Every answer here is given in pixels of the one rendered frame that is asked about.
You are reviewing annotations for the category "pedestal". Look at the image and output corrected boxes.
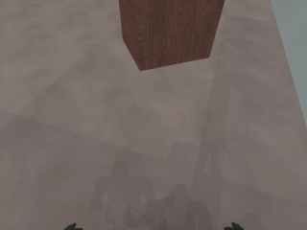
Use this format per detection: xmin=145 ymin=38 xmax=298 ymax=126
xmin=119 ymin=0 xmax=225 ymax=71

